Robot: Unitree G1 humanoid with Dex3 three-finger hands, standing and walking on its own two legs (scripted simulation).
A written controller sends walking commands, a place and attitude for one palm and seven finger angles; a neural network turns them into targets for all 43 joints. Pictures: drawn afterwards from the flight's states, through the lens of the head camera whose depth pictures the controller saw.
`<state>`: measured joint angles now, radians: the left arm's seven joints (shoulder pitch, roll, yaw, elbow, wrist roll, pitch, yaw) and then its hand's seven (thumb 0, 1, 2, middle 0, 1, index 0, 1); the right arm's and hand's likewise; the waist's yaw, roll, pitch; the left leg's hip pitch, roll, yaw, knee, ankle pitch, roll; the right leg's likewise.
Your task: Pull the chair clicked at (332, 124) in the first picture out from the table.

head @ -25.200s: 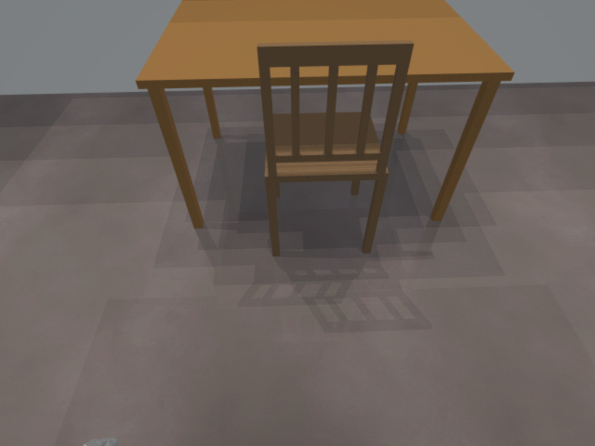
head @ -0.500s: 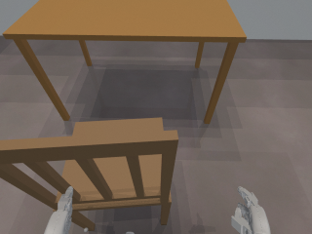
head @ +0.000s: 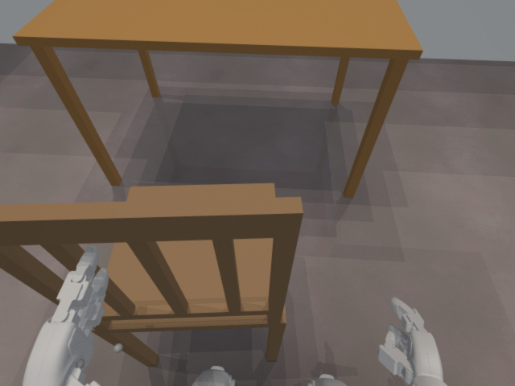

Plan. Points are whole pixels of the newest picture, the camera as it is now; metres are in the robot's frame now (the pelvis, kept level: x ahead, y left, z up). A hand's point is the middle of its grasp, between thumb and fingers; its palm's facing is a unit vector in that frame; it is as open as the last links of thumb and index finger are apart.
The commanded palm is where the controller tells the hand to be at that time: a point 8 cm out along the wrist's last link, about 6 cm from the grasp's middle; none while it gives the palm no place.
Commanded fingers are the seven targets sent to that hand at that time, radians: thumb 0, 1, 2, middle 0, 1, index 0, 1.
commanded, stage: draw the hand back to the body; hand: left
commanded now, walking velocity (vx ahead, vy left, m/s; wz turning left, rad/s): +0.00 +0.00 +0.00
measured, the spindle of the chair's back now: (164, 280) +0.28 +0.18 -0.01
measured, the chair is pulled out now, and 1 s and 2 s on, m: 0.55 0.55 0.55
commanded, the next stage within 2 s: step back with the hand held close in 1.26 s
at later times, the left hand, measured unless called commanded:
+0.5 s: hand (71, 329) +0.17 +0.22 +0.11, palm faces +0.15 -0.87 -0.46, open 13.7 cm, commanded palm +0.14 +0.28 +0.19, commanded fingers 0.00 0.25 0.58 -0.11 -0.17 -0.11 -0.17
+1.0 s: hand (52, 316) +0.18 +0.24 +0.13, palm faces +0.19 -0.81 -0.55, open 6.9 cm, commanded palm +0.18 +0.29 +0.26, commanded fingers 0.00 0.90 0.90 -0.20 -0.30 -0.20 -0.30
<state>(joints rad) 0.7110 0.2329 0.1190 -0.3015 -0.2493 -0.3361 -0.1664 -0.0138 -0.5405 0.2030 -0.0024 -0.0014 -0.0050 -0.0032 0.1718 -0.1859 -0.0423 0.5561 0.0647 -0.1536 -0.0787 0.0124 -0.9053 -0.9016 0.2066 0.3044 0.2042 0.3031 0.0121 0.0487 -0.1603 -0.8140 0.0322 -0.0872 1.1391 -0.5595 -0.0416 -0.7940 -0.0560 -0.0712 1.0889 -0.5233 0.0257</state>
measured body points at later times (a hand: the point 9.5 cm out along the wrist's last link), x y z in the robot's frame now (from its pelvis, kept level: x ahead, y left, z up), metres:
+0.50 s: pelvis +0.03 +0.00 +0.06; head +0.03 -0.03 +0.51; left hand +0.16 +0.27 +0.14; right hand +0.21 -0.23 -0.03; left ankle +0.00 +0.14 -0.66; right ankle +0.01 -0.14 -0.66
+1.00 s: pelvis +0.05 -0.02 +0.07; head +0.06 -0.05 +0.52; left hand +0.17 +0.28 +0.16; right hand +0.25 -0.23 -0.02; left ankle +0.00 +0.14 -0.66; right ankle +0.01 -0.14 -0.66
